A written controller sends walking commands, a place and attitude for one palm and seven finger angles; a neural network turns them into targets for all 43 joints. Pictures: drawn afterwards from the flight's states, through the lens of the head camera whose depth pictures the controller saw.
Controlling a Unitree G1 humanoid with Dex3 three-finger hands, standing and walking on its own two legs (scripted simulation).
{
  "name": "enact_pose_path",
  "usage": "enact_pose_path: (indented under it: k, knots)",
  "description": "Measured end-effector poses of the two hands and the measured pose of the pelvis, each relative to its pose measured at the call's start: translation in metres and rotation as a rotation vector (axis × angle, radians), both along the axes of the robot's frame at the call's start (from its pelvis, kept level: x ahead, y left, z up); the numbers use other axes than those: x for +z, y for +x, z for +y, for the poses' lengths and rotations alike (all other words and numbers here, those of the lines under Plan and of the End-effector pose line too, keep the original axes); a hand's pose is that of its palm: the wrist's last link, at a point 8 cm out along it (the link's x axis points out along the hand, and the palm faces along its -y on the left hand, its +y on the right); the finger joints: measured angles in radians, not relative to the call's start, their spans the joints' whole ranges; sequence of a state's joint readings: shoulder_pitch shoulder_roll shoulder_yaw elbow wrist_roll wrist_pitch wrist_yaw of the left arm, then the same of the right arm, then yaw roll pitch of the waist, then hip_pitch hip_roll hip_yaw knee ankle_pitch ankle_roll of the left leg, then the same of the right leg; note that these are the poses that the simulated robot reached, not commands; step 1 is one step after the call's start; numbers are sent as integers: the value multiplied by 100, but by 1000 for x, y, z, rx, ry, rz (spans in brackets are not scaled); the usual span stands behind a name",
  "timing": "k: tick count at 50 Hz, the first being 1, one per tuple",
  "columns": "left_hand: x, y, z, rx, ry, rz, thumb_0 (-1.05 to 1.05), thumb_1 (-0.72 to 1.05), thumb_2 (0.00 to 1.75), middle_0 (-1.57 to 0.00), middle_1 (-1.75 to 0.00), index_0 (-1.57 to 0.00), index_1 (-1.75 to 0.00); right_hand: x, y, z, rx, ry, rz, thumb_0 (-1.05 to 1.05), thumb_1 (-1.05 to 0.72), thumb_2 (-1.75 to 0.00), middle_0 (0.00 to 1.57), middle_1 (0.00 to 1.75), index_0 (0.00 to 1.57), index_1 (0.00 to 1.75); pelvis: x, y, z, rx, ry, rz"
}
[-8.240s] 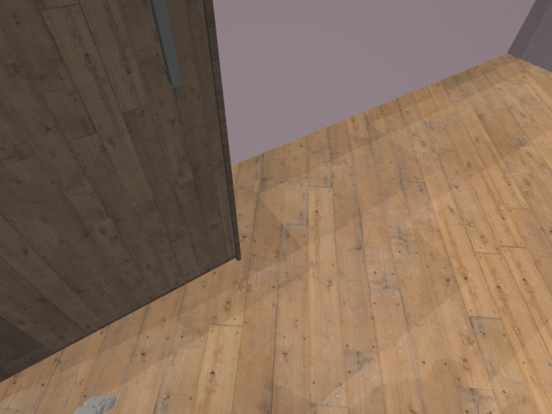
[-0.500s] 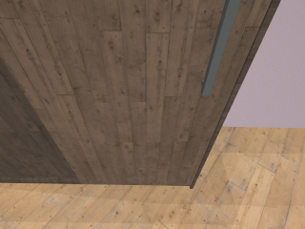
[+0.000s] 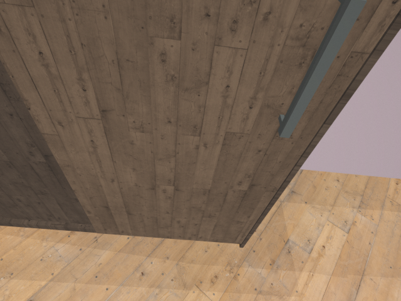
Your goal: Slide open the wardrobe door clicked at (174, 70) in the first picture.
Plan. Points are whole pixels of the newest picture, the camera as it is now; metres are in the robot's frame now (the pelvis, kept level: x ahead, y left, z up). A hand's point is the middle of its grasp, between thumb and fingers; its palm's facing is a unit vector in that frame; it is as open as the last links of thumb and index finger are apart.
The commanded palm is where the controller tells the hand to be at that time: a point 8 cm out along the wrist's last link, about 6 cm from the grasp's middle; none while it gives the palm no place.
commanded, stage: come to a stop and stand still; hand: right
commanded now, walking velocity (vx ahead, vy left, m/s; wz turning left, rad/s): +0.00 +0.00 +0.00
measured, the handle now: (308, 75) +0.47 -0.15 +0.24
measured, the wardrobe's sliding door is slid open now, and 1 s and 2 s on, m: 0.00 0.00 0.00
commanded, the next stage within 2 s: look again from close up in 0.62 s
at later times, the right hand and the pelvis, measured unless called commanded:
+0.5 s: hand out of the picture +0.05 -0.15 -0.16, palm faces +0.02 +0.97 -0.25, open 7.3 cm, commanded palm none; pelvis +0.02 +0.03 +0.00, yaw -1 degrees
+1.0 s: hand out of the picture +0.02 -0.14 -0.17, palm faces +0.04 +0.98 -0.21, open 7.3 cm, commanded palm none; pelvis +0.02 +0.03 +0.00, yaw -1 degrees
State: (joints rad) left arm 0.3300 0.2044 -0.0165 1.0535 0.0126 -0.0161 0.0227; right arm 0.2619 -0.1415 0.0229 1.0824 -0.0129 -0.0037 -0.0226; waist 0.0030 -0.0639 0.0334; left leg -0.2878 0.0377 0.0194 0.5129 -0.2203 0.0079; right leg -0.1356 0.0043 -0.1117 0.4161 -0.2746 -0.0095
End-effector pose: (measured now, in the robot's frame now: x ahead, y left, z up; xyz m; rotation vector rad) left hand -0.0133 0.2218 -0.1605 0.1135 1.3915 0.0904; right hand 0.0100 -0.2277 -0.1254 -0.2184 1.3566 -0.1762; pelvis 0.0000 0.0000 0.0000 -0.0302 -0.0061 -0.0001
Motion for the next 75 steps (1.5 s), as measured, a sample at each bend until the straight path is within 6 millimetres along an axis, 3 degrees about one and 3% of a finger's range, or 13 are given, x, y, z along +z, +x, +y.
enact_pose_path:
  k: [8,15,24,32,61,75]
  knots:
    - [2,-4,2,16,-13,48,1,91,90,-20,-30,-20,-30,-2,33,11,13,-2,-43,1,-94,-89,21,30,20,30,1,11,14,-6,3,2]
    - [2,11,9,15,-13,38,1,91,90,-20,-30,-20,-30,-3,43,20,5,1,-54,1,-93,-89,21,30,20,30,1,18,24,-11,7,2]
    - [5,33,24,4,9,6,1,91,90,-20,-30,-20,-30,-6,34,29,-17,9,-25,1,-93,-89,21,30,20,30,1,23,33,-13,13,2]
    - [8,40,32,-8,30,0,1,91,90,-20,-30,-20,-30,-9,20,35,-38,24,8,1,-93,-89,21,30,20,30,2,25,37,-17,18,0]
    - [12,9,10,12,13,68,1,91,90,-20,-30,-20,-30,-14,8,30,-49,46,29,1,-93,-89,20,30,20,30,3,20,27,-17,20,-5]
    - [14,13,5,14,25,58,1,91,90,-20,-30,-20,-30,-16,4,26,-53,57,40,1,-93,-89,20,30,20,30,3,20,21,-15,21,-6]
